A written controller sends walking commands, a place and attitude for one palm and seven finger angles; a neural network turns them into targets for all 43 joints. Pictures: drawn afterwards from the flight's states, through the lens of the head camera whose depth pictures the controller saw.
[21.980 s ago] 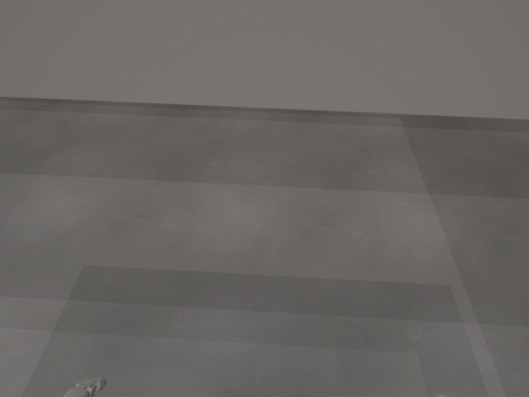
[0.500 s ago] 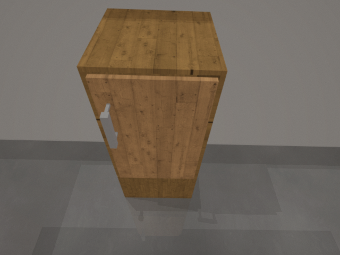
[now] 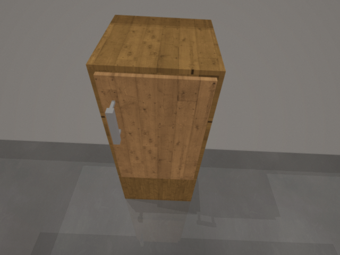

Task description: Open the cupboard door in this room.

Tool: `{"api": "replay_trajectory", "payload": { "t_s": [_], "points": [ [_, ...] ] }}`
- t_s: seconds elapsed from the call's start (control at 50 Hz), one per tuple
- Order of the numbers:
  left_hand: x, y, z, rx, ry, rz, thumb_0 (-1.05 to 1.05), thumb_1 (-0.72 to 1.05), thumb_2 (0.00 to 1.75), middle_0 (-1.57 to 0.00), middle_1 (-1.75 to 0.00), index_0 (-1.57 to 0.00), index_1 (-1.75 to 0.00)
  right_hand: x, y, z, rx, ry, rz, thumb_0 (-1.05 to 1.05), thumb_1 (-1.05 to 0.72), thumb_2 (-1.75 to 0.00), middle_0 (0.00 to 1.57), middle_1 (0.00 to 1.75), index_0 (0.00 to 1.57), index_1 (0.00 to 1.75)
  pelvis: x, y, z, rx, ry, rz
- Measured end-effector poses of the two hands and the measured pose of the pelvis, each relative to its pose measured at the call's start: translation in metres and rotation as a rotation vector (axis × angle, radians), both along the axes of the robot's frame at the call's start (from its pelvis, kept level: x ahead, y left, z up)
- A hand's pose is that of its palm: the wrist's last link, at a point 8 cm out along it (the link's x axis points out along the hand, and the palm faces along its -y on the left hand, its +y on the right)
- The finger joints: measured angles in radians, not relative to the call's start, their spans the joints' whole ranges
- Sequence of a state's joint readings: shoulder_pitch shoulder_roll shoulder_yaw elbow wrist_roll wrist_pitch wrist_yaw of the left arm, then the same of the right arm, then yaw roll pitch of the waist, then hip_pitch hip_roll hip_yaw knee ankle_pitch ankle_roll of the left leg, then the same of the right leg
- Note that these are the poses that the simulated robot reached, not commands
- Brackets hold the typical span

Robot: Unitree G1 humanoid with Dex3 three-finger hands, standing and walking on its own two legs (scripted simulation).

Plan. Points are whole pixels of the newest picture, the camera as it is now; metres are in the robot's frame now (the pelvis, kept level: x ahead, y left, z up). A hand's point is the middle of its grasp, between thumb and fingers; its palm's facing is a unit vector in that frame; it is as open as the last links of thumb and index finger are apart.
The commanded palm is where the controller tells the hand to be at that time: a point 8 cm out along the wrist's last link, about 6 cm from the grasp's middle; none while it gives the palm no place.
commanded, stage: come to a stop and stand still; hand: left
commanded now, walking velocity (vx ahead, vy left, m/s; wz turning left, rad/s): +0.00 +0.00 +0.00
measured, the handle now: (115, 123) +0.52 +0.22 -0.04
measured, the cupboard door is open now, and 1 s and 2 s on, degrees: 0 0 0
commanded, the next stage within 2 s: look again from close up in 0.80 s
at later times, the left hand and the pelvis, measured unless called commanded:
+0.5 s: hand out of the picture +0.01 +0.14 -0.17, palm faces +0.05 -0.99 -0.14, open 7.4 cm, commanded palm none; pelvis +0.04 -0.01 +0.01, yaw +0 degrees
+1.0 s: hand out of the picture +0.03 +0.15 -0.17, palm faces +0.00 -0.98 -0.19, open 7.4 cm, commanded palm none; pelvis +0.04 -0.01 +0.00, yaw -1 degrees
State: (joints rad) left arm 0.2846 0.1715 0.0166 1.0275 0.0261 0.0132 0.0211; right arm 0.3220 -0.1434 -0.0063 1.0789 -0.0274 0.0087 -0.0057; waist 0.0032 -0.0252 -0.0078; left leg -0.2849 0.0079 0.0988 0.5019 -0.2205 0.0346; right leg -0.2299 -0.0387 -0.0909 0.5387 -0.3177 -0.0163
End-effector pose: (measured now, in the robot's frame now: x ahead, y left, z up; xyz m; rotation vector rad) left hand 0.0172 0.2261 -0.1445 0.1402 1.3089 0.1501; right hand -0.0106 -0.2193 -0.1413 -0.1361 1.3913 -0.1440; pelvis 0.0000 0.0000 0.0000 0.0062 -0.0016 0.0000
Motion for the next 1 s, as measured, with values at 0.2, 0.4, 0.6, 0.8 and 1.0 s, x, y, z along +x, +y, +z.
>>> {"api": "replay_trajectory", "payload": {
  "t_s": [0.2, 0.4, 0.6, 0.8, 1.0],
  "points": [
    [-0.038, -0.021, 0.002, -0.032, 0.149, 0.031, 0.0, 0.91, 0.9, -0.2, -0.3, -0.19, -0.3, 0.001, 0.008, -0.001, 0.029, 0.057, -0.012, 0.0, -0.91, -0.9, 0.2, 0.3, 0.2, 0.3, 0.017, -0.004, 0.004, -0.001, 0.005, -0.007],
    [-0.03, -0.037, 0.0, -0.057, 0.169, 0.047, 0.0, 0.9, 0.9, -0.2, -0.3, -0.19, -0.3, 0.026, 0.002, 0.0, 0.008, 0.052, 0.002, 0.01, -0.92, -0.9, 0.2, 0.3, 0.2, 0.3, 0.032, -0.007, 0.005, 0.0, 0.003, -0.006],
    [0.002, -0.034, 0.0, -0.039, 0.112, 0.028, 0.0, 0.91, 0.9, -0.2, -0.3, -0.2, -0.3, 0.045, -0.009, 0.002, -0.014, 0.019, 0.005, 0.01, -0.93, -0.9, 0.2, 0.3, 0.2, 0.3, 0.042, -0.011, 0.006, 0.003, 0.001, -0.006],
    [0.014, -0.025, 0.003, -0.007, 0.083, 0.026, 0.0, 0.91, 0.9, -0.2, -0.3, -0.19, -0.3, 0.052, -0.014, 0.001, -0.014, 0.011, 0.013, 0.01, -0.93, -0.9, 0.2, 0.3, 0.2, 0.3, 0.045, -0.014, 0.006, 0.004, -0.003, -0.003],
    [0.006, -0.024, 0.003, 0.006, 0.088, -0.011, 0.0, 0.9, 0.9, -0.2, -0.3, -0.19, -0.3, 0.055, -0.018, -0.002, -0.017, -0.029, 0.005, 0.01, -0.93, -0.9, 0.2, 0.3, 0.2, 0.3, 0.035, -0.009, 0.002, -0.019, 0.003, -0.012]
  ]
}}
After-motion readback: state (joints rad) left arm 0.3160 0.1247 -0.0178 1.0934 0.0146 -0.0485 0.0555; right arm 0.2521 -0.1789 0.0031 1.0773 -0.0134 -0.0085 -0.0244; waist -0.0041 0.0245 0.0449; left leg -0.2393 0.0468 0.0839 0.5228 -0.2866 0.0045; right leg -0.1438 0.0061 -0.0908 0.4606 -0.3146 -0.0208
